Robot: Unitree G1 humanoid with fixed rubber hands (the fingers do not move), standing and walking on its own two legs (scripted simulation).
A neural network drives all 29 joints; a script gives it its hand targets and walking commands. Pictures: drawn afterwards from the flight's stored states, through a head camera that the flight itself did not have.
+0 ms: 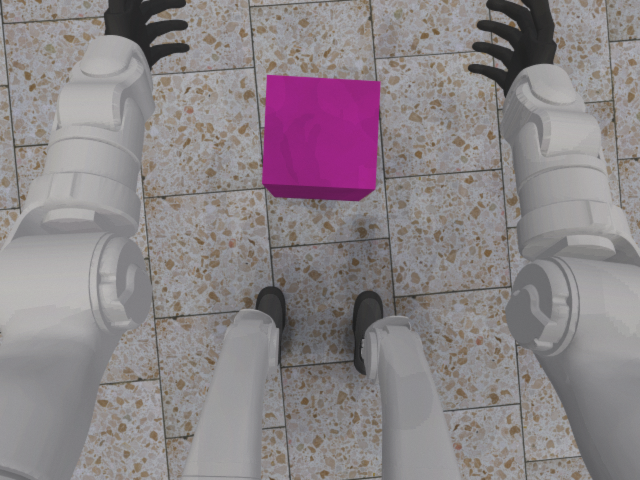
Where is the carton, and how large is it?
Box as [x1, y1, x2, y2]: [262, 75, 380, 200]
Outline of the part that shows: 267,75 262,183 274,196 342,200 359,200 375,188 380,81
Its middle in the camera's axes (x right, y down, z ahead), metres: +0.00 -0.20 +0.83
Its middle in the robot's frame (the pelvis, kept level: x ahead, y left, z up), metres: +0.56 +0.02 -0.53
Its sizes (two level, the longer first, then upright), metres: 0.210 0.200 0.250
